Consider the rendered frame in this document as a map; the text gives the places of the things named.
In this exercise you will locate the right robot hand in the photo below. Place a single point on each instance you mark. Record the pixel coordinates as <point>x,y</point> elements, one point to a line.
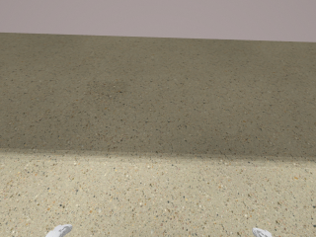
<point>261,233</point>

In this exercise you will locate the left robot hand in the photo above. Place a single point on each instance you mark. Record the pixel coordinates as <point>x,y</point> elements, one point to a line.
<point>60,230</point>

